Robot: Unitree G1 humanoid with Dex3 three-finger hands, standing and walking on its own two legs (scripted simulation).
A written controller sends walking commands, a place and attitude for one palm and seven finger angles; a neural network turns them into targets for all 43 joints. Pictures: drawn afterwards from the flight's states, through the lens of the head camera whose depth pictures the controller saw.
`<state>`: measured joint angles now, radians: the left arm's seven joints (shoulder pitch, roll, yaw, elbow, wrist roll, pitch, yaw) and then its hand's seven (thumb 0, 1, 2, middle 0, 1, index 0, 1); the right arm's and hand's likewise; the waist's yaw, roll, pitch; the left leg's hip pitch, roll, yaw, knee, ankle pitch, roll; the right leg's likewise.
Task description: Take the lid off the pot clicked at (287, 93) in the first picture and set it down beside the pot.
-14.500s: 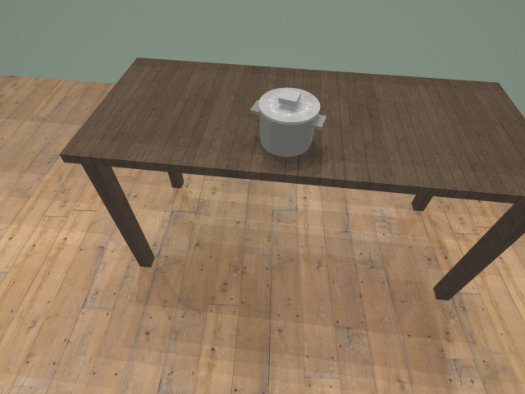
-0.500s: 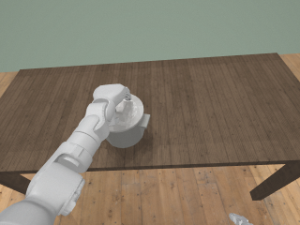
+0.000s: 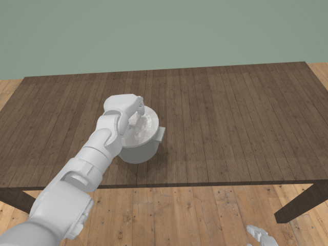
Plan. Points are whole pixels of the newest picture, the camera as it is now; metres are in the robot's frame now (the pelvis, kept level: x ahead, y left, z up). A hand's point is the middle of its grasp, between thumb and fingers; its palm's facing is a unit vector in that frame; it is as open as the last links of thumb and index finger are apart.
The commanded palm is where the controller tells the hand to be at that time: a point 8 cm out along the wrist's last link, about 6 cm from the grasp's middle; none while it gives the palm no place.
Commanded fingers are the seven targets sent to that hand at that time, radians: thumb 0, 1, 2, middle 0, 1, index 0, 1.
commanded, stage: close the fingers and squeeze the knob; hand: left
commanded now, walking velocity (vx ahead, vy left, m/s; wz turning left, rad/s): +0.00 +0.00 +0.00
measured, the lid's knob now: (130, 119) +0.46 +0.11 +0.03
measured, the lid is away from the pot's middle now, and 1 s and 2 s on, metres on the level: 0.00 0.01 0.01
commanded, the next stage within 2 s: lift the lid straight up in 0.80 s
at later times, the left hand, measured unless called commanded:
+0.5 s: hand (127, 122) +0.42 +0.11 +0.06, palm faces -0.32 -0.03 -0.95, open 8.3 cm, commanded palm +0.42 +0.10 +0.12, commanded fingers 0.00 0.37 1.05 -0.78 -0.98 -0.71 -0.95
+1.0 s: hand (126, 122) +0.43 +0.11 +0.06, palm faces -0.33 -0.04 -0.94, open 8.3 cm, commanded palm +0.42 +0.11 +0.13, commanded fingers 0.00 0.51 1.13 -0.90 -1.04 -0.80 -0.99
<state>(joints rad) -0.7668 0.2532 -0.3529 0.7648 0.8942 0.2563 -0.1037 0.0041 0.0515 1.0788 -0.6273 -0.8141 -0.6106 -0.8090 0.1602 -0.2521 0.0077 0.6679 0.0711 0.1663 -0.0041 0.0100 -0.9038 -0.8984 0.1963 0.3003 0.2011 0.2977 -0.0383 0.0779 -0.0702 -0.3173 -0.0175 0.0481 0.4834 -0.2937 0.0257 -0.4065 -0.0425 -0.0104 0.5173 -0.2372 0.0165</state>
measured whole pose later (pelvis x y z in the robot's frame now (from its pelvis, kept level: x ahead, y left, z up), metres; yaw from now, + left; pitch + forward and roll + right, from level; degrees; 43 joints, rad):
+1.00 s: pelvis -0.01 +0.00 +0.00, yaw +0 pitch +7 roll +1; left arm -0.83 0.26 -0.36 0.86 0.89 0.23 -0.11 -0.01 0.11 0.97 -0.72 -0.95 -0.61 -0.90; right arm 0.19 -0.26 0.00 0.69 0.07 0.16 -0.02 0.01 -0.90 -0.90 0.20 0.30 0.20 0.30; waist -0.04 0.07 -0.06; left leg -0.33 -0.02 0.05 0.49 -0.29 0.03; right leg -0.42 -0.05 -0.01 0.52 -0.23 0.02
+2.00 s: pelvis -0.01 +0.00 +0.00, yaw +1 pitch +4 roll +1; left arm -0.89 0.31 -0.37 0.69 0.85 0.31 -0.24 -0.01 0.12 0.95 -0.77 -0.96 -0.62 -0.88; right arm 0.15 -0.26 0.03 0.68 0.08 0.11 -0.02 0.01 -0.90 -0.90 0.20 0.30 0.20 0.30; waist -0.03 0.10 -0.04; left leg -0.25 -0.03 0.03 0.43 -0.26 0.03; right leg -0.34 -0.06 -0.02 0.48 -0.22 0.02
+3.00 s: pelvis -0.02 +0.00 +0.01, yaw +1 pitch +2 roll +1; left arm -0.99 0.36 -0.36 0.63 0.86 0.35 -0.39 -0.01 0.12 0.95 -0.78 -0.97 -0.61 -0.88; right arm 0.14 -0.28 0.04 0.66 0.08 0.09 -0.01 0.01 -0.90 -0.90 0.20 0.30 0.20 0.30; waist -0.03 0.09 -0.02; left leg -0.21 -0.03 0.03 0.41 -0.24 0.03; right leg -0.31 -0.06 -0.03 0.47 -0.20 0.02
